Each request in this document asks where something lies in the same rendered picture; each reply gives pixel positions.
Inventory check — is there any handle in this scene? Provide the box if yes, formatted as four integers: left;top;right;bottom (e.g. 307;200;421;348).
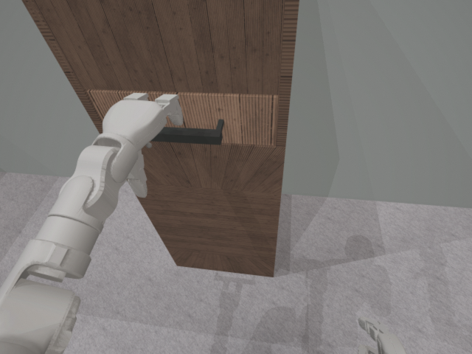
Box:
151;119;224;145

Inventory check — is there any drawer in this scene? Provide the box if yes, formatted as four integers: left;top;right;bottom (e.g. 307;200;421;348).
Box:
86;89;279;145

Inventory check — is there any left robot forearm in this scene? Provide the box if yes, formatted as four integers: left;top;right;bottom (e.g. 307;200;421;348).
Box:
0;133;138;308

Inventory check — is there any right robot hand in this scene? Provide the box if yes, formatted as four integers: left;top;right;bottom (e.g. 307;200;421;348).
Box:
354;316;407;354

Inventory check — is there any robot left upper arm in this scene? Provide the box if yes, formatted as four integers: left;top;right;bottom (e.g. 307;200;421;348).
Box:
0;278;81;354

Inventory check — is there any left robot hand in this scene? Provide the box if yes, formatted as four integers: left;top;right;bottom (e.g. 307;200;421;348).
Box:
103;93;183;198

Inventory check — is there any cabinet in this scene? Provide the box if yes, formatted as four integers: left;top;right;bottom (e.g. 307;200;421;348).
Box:
22;0;299;277

